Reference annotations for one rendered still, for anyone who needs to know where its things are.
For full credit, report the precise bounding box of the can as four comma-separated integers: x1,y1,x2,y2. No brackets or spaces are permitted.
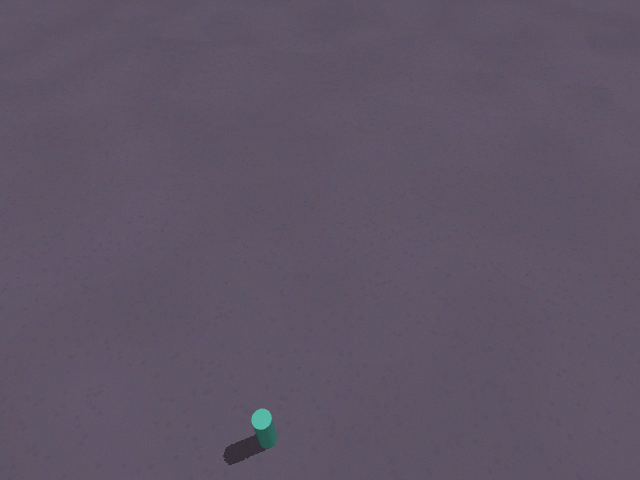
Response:
251,409,277,449

